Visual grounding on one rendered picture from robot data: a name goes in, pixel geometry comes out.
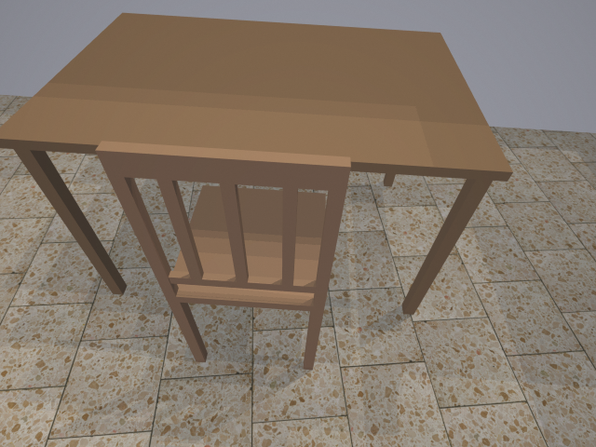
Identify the chair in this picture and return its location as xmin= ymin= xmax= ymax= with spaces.
xmin=95 ymin=141 xmax=351 ymax=370

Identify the table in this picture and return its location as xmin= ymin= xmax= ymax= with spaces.
xmin=0 ymin=13 xmax=513 ymax=315

